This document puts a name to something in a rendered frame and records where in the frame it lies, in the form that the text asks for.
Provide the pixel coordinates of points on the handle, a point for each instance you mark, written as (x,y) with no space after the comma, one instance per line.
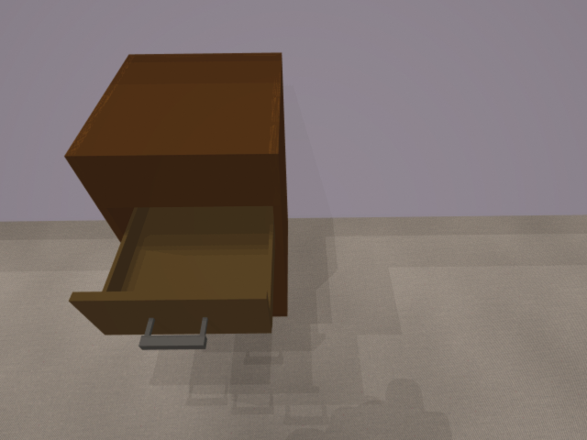
(160,342)

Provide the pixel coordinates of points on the cabinet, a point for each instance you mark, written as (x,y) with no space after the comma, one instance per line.
(190,130)

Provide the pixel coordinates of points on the drawer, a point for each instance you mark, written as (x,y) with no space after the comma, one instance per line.
(180,264)

